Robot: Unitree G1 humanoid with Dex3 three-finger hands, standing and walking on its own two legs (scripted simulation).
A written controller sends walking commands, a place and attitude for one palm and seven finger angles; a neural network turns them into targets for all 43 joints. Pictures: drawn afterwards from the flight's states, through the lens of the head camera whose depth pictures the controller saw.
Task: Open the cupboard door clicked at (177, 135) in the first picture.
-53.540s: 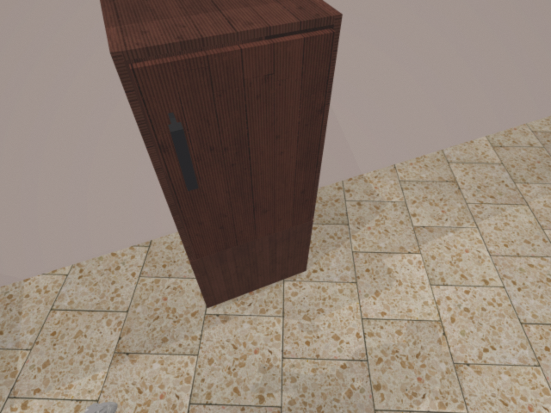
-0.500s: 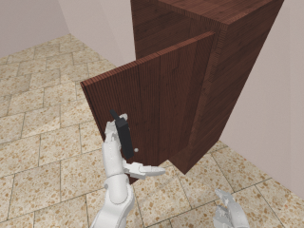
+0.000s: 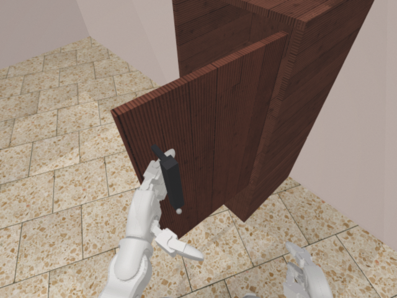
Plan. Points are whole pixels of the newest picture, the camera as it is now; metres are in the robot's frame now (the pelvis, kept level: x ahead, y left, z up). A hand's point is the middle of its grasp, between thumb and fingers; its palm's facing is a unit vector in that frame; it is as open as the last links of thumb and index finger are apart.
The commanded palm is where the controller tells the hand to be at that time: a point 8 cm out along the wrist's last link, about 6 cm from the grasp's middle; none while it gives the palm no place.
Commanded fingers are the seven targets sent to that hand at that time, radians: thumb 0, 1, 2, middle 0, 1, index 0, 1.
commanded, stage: slide the hand sideways off the handle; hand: left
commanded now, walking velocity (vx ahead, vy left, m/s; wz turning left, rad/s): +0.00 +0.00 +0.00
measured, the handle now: (167, 178) +0.33 +0.08 +0.07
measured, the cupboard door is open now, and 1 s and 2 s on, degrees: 85 85 85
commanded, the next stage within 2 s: draw the hand back to the body in 0.80 s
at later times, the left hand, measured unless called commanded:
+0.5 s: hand (154, 232) +0.22 +0.09 +0.07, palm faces -0.05 -1.00 -0.03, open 16.2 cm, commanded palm +0.19 +0.15 +0.08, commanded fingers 0.00 -0.50 0.30 -0.15 -0.30 -0.15 -0.30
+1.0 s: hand (123, 248) +0.19 +0.14 +0.07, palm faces -0.04 -1.00 -0.04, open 16.3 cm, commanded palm +0.16 +0.20 +0.09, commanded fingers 0.00 -0.50 0.30 -0.15 -0.30 -0.15 -0.30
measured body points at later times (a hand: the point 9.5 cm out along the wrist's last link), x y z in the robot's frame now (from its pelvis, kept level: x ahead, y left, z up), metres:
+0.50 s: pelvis +0.02 -0.01 -0.01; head +0.06 -0.03 +0.44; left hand +0.22 +0.15 +0.08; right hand +0.21 -0.23 -0.08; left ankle +0.00 +0.12 -0.70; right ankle +0.04 -0.12 -0.70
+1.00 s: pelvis +0.01 +0.00 -0.02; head +0.05 -0.01 +0.43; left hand +0.19 +0.19 +0.08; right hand +0.20 -0.23 -0.08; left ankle +0.00 +0.12 -0.70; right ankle +0.04 -0.12 -0.70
